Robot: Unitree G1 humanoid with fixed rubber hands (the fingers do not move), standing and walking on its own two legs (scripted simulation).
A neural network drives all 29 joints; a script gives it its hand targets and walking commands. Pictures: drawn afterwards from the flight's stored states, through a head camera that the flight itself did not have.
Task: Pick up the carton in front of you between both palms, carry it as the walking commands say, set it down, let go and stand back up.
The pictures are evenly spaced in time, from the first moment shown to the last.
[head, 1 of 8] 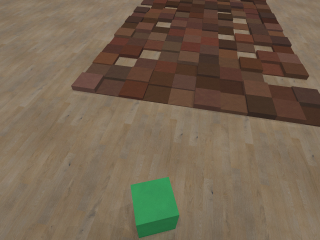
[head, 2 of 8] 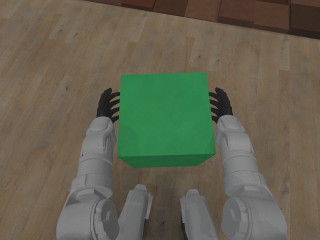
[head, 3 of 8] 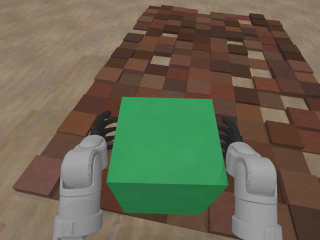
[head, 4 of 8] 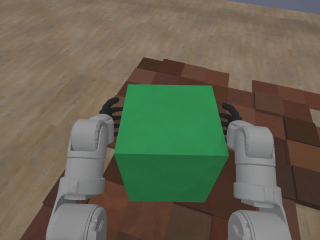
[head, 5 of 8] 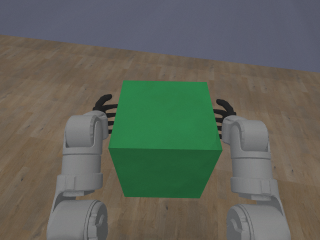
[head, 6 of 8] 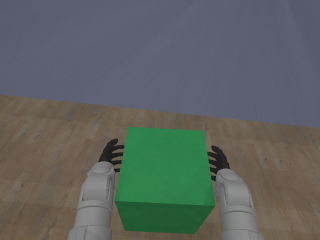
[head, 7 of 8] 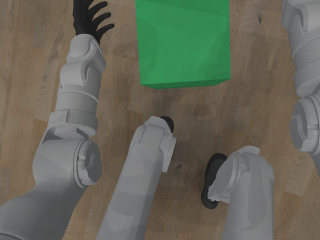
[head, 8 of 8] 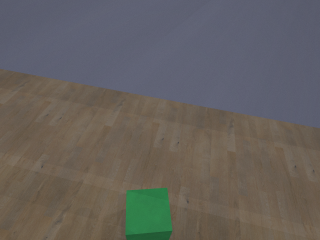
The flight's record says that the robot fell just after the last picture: no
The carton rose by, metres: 0.77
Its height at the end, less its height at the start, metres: +0.00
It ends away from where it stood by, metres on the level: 6.09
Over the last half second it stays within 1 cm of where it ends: yes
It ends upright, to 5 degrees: yes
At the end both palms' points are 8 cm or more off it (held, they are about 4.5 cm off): yes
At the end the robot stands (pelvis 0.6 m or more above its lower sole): yes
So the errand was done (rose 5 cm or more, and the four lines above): yes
